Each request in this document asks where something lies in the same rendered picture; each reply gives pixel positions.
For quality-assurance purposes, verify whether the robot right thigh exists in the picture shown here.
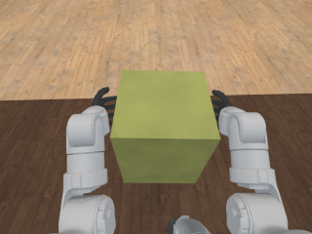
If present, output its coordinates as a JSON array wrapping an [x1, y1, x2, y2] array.
[[174, 218, 211, 234]]

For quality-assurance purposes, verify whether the robot right forearm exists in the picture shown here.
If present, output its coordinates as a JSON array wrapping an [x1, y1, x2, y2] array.
[[218, 106, 289, 227]]

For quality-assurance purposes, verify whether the left robot upper arm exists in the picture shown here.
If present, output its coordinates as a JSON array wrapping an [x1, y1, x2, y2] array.
[[50, 194, 116, 234]]

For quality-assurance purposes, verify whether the robot right hand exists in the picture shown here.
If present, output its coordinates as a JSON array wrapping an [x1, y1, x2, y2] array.
[[211, 90, 233, 129]]

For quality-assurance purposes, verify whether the robot left forearm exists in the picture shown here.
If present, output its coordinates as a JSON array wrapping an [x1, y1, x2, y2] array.
[[58, 105, 110, 232]]

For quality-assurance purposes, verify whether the right robot upper arm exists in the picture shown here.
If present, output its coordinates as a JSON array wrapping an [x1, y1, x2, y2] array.
[[226, 192, 312, 234]]

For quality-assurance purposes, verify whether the carton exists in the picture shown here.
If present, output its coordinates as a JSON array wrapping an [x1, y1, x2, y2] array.
[[110, 70, 221, 183]]

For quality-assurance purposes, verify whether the robot right shin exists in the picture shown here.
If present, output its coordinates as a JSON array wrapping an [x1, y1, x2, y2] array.
[[173, 215, 190, 233]]

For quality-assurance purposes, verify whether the robot left hand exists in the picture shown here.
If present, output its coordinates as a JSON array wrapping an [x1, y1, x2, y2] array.
[[92, 87, 117, 126]]

